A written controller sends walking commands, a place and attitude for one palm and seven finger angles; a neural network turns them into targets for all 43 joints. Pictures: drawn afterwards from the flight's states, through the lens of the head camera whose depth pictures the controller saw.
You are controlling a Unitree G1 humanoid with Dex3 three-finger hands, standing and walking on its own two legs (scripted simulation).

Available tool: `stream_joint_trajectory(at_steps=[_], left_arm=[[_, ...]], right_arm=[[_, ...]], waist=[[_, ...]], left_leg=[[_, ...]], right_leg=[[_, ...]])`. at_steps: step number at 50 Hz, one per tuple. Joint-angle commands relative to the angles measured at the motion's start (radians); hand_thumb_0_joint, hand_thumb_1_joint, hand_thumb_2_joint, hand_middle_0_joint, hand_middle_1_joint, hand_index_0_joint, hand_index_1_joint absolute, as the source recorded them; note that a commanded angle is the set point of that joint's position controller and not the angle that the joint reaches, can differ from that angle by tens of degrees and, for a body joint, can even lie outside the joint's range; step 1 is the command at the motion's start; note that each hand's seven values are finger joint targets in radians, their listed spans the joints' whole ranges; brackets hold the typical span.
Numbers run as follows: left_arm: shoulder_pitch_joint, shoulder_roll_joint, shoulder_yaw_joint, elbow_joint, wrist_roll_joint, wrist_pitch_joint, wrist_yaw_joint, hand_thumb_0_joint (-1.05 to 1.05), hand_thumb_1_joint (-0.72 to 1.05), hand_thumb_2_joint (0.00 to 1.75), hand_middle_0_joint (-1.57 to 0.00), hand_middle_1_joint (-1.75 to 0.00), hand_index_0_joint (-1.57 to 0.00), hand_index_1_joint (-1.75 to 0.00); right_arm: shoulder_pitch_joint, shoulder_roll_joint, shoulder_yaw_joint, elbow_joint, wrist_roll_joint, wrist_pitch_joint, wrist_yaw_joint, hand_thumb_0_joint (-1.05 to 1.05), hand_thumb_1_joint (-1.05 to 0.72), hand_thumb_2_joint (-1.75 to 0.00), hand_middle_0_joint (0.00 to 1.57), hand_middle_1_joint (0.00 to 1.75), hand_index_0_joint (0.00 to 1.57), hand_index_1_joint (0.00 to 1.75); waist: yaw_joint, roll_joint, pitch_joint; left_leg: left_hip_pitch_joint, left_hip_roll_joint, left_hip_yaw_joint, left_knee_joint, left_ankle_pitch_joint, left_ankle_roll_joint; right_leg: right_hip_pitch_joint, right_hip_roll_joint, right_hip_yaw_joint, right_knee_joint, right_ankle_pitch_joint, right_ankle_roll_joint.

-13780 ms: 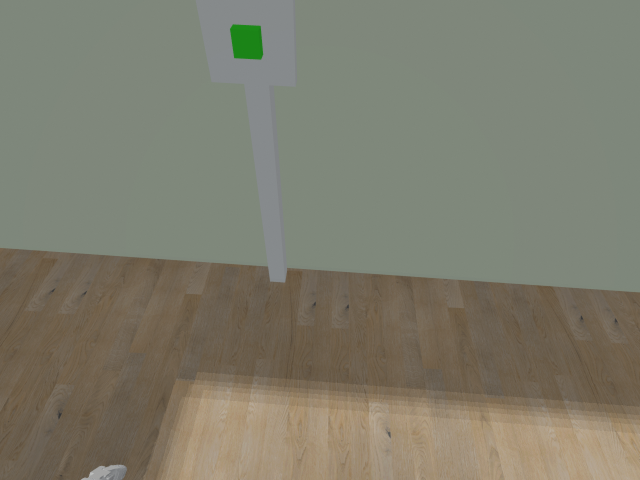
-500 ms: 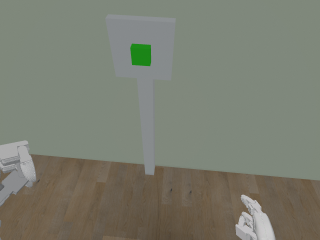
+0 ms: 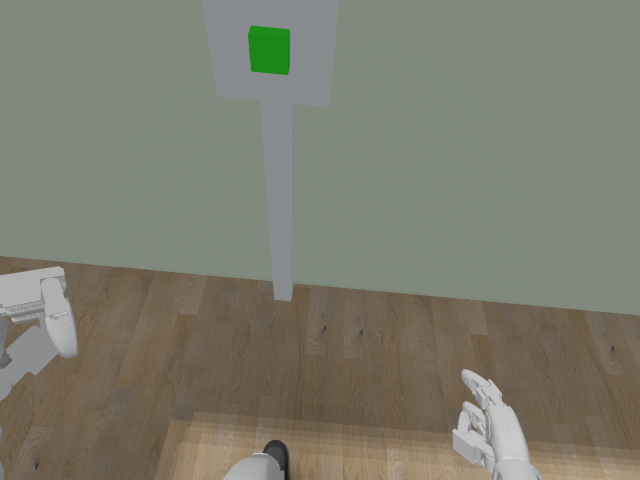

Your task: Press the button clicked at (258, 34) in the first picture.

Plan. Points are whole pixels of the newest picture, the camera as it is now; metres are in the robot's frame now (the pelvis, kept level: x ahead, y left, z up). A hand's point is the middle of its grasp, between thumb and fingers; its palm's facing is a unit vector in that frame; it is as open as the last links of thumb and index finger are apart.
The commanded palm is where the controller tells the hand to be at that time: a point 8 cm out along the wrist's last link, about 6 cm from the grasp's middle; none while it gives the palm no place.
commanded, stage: step back with the hand held close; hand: left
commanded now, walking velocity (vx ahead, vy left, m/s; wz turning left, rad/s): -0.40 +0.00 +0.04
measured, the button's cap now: (270, 49) +0.68 +0.13 +0.15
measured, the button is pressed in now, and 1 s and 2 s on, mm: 0 0 0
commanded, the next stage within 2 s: stop stepping back and stand still in 0.18 s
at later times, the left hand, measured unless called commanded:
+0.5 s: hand out of the picture +0.07 +0.22 +0.18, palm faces +0.33 -0.79 -0.51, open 3.1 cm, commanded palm +0.02 +0.26 +0.19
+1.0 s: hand out of the picture +0.03 +0.24 +0.17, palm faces +0.44 -0.80 -0.41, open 3.1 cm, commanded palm -0.03 +0.28 +0.19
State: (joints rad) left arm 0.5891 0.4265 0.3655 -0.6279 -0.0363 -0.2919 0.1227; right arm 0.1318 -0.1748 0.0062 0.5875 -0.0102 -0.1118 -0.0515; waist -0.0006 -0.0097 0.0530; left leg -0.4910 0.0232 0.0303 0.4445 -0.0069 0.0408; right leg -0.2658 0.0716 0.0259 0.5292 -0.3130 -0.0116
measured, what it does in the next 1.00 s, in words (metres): walks backwards: left foot, then right foot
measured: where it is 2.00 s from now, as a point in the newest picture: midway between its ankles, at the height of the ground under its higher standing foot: outside the picture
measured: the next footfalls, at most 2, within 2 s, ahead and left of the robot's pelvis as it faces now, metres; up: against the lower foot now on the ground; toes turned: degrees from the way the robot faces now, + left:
left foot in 0.22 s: +0.04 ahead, +0.11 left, +0.00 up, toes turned +0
right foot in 0.46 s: -0.08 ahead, -0.11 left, +0.00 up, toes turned +1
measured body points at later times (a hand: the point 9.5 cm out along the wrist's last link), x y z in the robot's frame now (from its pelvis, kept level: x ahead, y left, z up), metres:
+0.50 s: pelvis -0.11 -0.02 +0.00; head -0.10 +0.00 +0.45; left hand +0.05 +0.26 +0.21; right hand +0.06 -0.23 -0.07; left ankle -0.01 +0.11 -0.72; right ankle -0.12 -0.11 -0.73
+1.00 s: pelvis -0.14 -0.01 +0.00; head -0.16 +0.00 +0.45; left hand +0.00 +0.28 +0.19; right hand +0.01 -0.24 -0.08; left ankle -0.13 +0.11 -0.73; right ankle -0.12 -0.11 -0.73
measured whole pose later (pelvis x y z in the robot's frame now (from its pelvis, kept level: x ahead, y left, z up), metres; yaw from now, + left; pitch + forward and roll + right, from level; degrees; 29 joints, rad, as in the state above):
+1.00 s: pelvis -0.14 -0.01 +0.00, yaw +2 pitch -1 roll -1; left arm 0.60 0.36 0.34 -0.54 -0.01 -0.24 0.16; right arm 0.26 -0.21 0.00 0.65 -0.01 -0.12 -0.07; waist 0.00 0.00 -0.03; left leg -0.29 0.02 0.01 0.59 -0.30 0.03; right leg -0.28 0.01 -0.06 0.58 -0.28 -0.03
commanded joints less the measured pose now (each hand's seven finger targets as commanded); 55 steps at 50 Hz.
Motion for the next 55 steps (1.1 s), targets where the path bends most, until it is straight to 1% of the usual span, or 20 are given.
stream_joint_trajectory(at_steps=[1, 3, 4, 9, 11, 13, 16, 21, 24, 26, 28, 31, 36, 39, 42, 44, 49, 53, 54, 55], left_arm=[[0.107, 0.194, 0.192, -0.228, -0.045, -0.051, 0.022, 0.0, 0.9, 0.9, -1.3, -1.5, -1.3, -1.5], [0.08, 0.187, 0.181, -0.153, -0.042, -0.036, 0.035, 0.0, 0.9, 0.9, -1.3, -1.5, -1.3, -1.5], [0.039, 0.163, 0.168, -0.116, -0.029, -0.016, 0.042, 0.0, 0.9, 0.9, -1.3, -1.5, -1.3, -1.5], [-0.097, 0.124, 0.07, -0.116, 0.016, -0.007, 0.032, 0.0, 0.9, 0.9, -1.3, -1.5, -1.3, -1.5], [-0.118, 0.159, 0.071, -0.202, 0.022, -0.032, 0.031, 0.0, 0.9, 0.9, -1.3, -1.5, -1.3, -1.5], [-0.001, 0.168, 0.112, -0.185, -0.002, -0.04, 0.02, 0.0, 0.9, 0.9, -1.3, -1.5, -1.3, -1.5], [0.047, 0.158, 0.13, -0.312, -0.011, -0.038, 0.024, 0.0, 0.9, 0.9, -1.3, -1.5, -1.3, -1.5], [0.106, 0.162, 0.167, -0.211, -0.005, 0.031, 0.047, 0.0, 0.9, 0.9, -1.3, -1.5, -1.3, -1.5], [-0.038, 0.188, 0.171, -0.163, -0.008, 0.042, 0.054, 0.0, 0.9, 0.9, -1.3, -1.5, -1.3, -1.5], [-0.094, 0.136, 0.115, -0.113, 0.001, 0.056, 0.054, 0.0, 0.9, 0.9, -1.3, -1.5, -1.3, -1.5], [-0.061, 0.098, 0.076, -0.052, 0.015, 0.054, 0.057, 0.0, 0.9, 0.9, -1.3, -1.5, -1.3, -1.5], [-0.077, 0.091, 0.05, -0.081, 0.029, 0.041, 0.062, 0.0, 0.9, 0.9, -1.3, -1.5, -1.3, -1.5], [-0.036, 0.145, 0.121, -0.182, 0.021, 0.002, 0.056, 0.0, 0.9, 0.9, -1.3, -1.5, -1.3, -1.5], [-0.021, 0.116, 0.111, -0.135, 0.033, 0.007, 0.058, 0.0, 0.9, 0.9, -1.3, -1.5, -1.3, -1.5], [-0.009, 0.115, 0.11, -0.09, 0.02, 0.008, 0.053, 0.0, 0.9, 0.9, -1.3, -1.5, -1.3, -1.5], [-0.034, 0.115, 0.109, -0.087, 0.021, 0.009, 0.058, 0.0, 0.9, 0.9, -1.3, -1.5, -1.3, -1.5], [-0.038, 0.086, 0.085, -0.1, 0.018, 0.001, 0.055, 0.0, 0.9, 0.9, -1.3, -1.5, -1.3, -1.5], [-0.065, 0.087, 0.082, -0.125, 0.032, -0.006, 0.048, 0.0, 0.9, 0.9, -1.3, -1.5, -1.3, -1.5], [-0.161, -0.039, -0.25, 0.709, 0.099, 0.198, -0.101, 0.0, 0.9, 0.9, -1.3, -1.5, -1.3, -1.5], [-0.123, -0.08, -0.235, 0.757, 0.073, 0.273, -0.117, 0.0, 0.9, 0.9, -1.26, -1.46, -1.26, -1.46]], right_arm=[[-0.054, -0.148, -0.064, -0.184, 0.015, -0.035, -0.016, 0.0, -0.9, -0.9, 0.2, 0.3, 0.2, 0.3], [-0.051, -0.135, -0.074, -0.152, 0.02, -0.013, -0.02, 0.0, -0.9, -0.9, 0.2, 0.3, 0.2, 0.3], [-0.065, -0.123, -0.072, -0.135, 0.008, 0.002, -0.022, 0.0, -0.9, -0.9, 0.2, 0.3, 0.2, 0.3], [-0.038, -0.133, -0.036, -0.127, -0.002, 0.014, -0.052, 0.0, -0.9, -0.9, 0.2, 0.3, 0.2, 0.3], [-0.041, -0.178, -0.059, -0.148, 0.009, -0.007, -0.054, 0.0, -0.9, -0.9, 0.2, 0.3, 0.2, 0.3], [0.006, -0.155, -0.072, -0.169, -0.001, -0.04, -0.027, 0.0, -0.9, -0.9, 0.2, 0.3, 0.2, 0.3], [0.051, -0.156, -0.072, -0.15, -0.006, -0.078, -0.007, 0.0, -0.9, -0.9, 0.2, 0.3, 0.2, 0.3], [-0.011, -0.148, -0.05, -0.174, 0.005, -0.054, -0.019, 0.0, -0.9, -0.9, 0.2, 0.3, 0.2, 0.3], [-0.01, -0.146, -0.058, -0.125, -0.013, -0.02, -0.028, 0.0, -0.9, -0.9, 0.2, 0.3, 0.2, 0.3], [0.007, -0.15, -0.055, -0.102, -0.003, -0.025, -0.034, 0.0, -0.9, -0.9, 0.2, 0.3, 0.2, 0.3], [-0.001, -0.137, -0.038, -0.097, -0.005, -0.032, -0.045, 0.0, -0.9, -0.9, 0.2, 0.3, 0.2, 0.3], [-0.007, -0.146, -0.038, -0.092, -0.007, -0.061, -0.058, 0.0, -0.9, -0.9, 0.2, 0.3, 0.2, 0.3], [0.016, -0.156, -0.034, -0.104, 0.0, -0.08, -0.047, 0.0, -0.9, -0.9, 0.2, 0.3, 0.2, 0.3], [0.014, -0.152, -0.035, -0.105, 0.005, -0.084, -0.041, 0.0, -0.9, -0.9, 0.2, 0.3, 0.2, 0.3], [0.021, -0.148, -0.051, -0.108, 0.006, -0.081, -0.031, 0.0, -0.9, -0.9, 0.2, 0.3, 0.2, 0.3], [0.028, -0.141, -0.052, -0.096, 0.004, -0.071, -0.024, 0.0, -0.9, -0.9, 0.2, 0.3, 0.2, 0.3], [0.006, -0.147, -0.038, -0.104, -0.002, -0.059, -0.027, 0.0, -0.9, -0.9, 0.2, 0.3, 0.2, 0.3], [-0.012, -0.14, -0.024, -0.115, 0.004, -0.062, -0.034, 0.0, -0.9, -0.9, 0.2, 0.3, 0.2, 0.3], [-0.032, -0.347, -0.102, 0.133, -0.007, -0.066, 0.064, 0.0, -0.9, -0.9, 0.2, 0.3, 0.2, 0.3], [0.025, -0.245, -0.085, 0.118, 0.007, 0.001, 0.06, 0.0, -0.9, -0.9, 0.2, 0.3, 0.2, 0.3]], waist=[[0.005, 0.04, -0.257], [0.004, -0.147, -0.138], [0.011, -0.16, -0.086], [-0.024, -0.031, -0.058], [0.005, 0.188, -0.176], [0.015, 0.226, -0.309], [0.013, 0.218, -0.334], [0.0, 0.179, -0.135], [-0.007, -0.195, -0.073], [-0.023, -0.189, -0.088], [-0.018, -0.125, -0.059], [-0.013, -0.039, -0.043], [-0.006, 0.236, -0.115], [0.002, 0.137, -0.037], [-0.007, -0.119, -0.052], [-0.007, -0.152, -0.064], [-0.012, 0.028, -0.069], [-0.001, 0.163, -0.035], [-0.042, 0.158, 0.047], [-0.012, 0.133, -0.043]], left_leg=[[0.264, 0.045, -0.088, 0.029, -0.286, -0.023], [0.272, -0.066, -0.056, 0.455, -0.329, -0.076], [0.144, -0.059, -0.09, 0.605, -0.389, -0.066], [0.192, -0.023, -0.047, 0.024, -0.164, -0.041], [0.271, 0.175, -0.207, -0.096, 0.377, 0.027], [0.388, 0.262, -0.309, -0.064, 0.575, 0.103], [0.344, 0.265, -0.286, -0.083, 0.298, 0.124], [-0.064, 0.089, -0.129, -0.203, -0.618, 0.0], [0.107, -0.037, -0.056, 0.505, -0.366, -0.072], [0.048, -0.014, -0.076, 0.61, -0.342, -0.059], [0.107, 0.02, -0.045, 0.405, -0.348, -0.033], [0.233, 0.001, 0.012, 0.045, -0.346, -0.003], [0.191, 0.175, -0.255, -0.159, -0.349, 0.072], [0.053, 0.154, -0.188, -0.129, -0.434, 0.058], [0.052, -0.004, -0.02, 0.177, -0.41, -0.008], [0.023, -0.016, -0.013, 0.376, -0.392, -0.022], [0.268, 0.051, -0.092, -0.03, -0.252, 0.007], [0.116, 0.141, -0.214, -0.174, -0.36, 0.035], [0.026, 0.117, -0.202, -0.004, -0.124, 0.039], [0.062, 0.115, -0.143, 0.006, -0.062, 0.029]], right_leg=[[-0.092, -0.135, 0.085, -0.177, 0.026, -0.038], [-0.378, -0.382, 0.328, -0.372, -0.12, -0.161], [-0.349, -0.417, 0.326, -0.346, 0.062, -0.194], [-0.084, -0.214, 0.081, -0.077, 0.616, -0.046], [-0.019, -0.081, 0.009, 0.095, 0.296, 0.03], [-0.123, -0.03, 0.016, 0.266, -0.113, 0.031], [-0.104, -0.042, 0.039, 0.37, -0.178, 0.027], [0.227, -0.025, -0.098, -0.047, -0.131, -0.001], [-0.26, -0.425, 0.401, -0.437, -0.477, -0.187], [-0.215, -0.38, 0.341, -0.388, -0.438, -0.162], [-0.173, -0.323, 0.17, -0.316, -0.26, -0.125], [-0.131, -0.275, 0.13, -0.238, -0.238, -0.095], [-0.031, -0.084, -0.047, 0.104, -0.026, 0.015], [0.068, -0.083, -0.052, 0.014, -0.011, 0.01], [0.006, -0.238, 0.251, -0.214, -0.17, -0.075], [0.013, -0.358, 0.374, -0.291, -0.203, -0.159], [-0.068, -0.181, 0.085, -0.108, -0.025, -0.042], [0.043, -0.093, -0.011, -0.013, 0.055, 0.014], [-0.076, -0.137, -0.049, 0.118, 0.178, 0.007], [-0.03, -0.138, -0.017, 0.094, 0.123, 0.01]])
